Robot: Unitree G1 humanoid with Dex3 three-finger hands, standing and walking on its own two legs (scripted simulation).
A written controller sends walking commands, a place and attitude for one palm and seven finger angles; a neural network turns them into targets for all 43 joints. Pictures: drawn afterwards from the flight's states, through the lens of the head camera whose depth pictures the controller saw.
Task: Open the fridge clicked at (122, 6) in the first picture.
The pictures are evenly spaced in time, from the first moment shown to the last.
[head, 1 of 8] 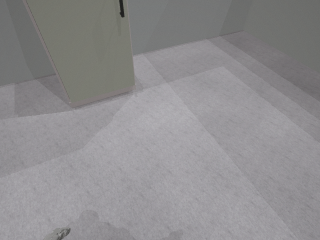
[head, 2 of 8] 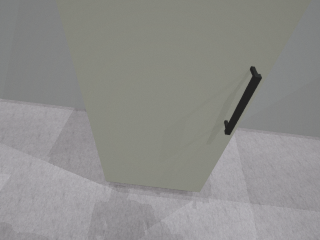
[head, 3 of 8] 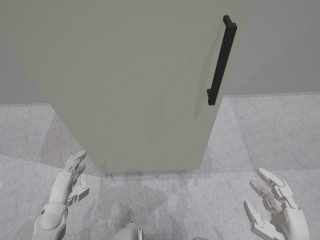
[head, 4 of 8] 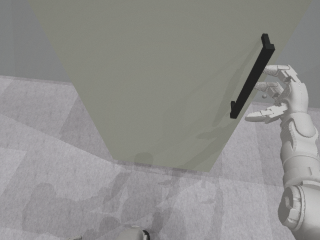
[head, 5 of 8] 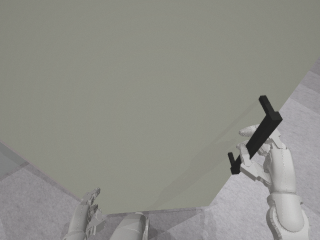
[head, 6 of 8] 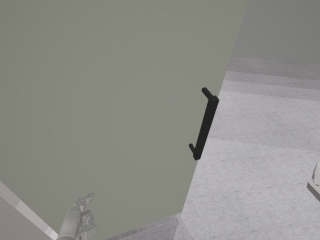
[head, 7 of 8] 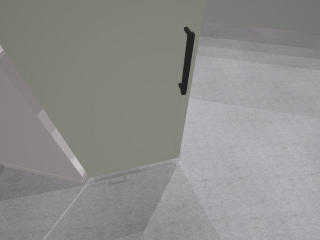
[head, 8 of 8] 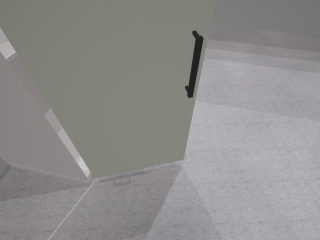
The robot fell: no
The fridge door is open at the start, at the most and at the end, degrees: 0 66 64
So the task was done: yes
